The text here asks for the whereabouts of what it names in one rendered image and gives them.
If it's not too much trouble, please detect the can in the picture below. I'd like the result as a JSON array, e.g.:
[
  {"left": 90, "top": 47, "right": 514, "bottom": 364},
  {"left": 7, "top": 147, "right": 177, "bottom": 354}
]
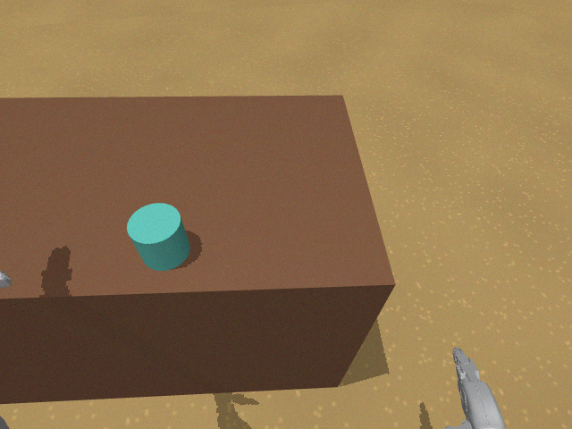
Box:
[{"left": 127, "top": 203, "right": 190, "bottom": 271}]

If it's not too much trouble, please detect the right robot hand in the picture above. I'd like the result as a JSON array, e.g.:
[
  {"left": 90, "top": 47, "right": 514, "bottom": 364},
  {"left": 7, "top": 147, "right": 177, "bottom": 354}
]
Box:
[{"left": 443, "top": 347, "right": 506, "bottom": 429}]

